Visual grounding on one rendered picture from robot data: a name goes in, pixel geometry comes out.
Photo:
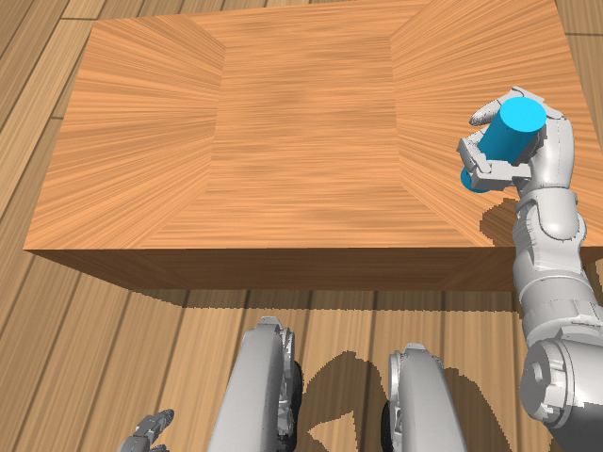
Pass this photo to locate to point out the left robot hand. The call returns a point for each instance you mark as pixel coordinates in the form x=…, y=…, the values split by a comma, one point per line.
x=147, y=432

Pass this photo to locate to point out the left robot foot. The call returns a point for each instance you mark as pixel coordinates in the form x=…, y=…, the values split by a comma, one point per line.
x=288, y=442

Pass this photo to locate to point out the right robot hand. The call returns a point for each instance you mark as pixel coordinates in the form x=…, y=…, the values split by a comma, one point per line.
x=548, y=159

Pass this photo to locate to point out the right robot arm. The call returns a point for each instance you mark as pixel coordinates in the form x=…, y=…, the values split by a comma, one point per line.
x=562, y=381

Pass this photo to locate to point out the can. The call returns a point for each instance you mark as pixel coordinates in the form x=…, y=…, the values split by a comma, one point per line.
x=516, y=123

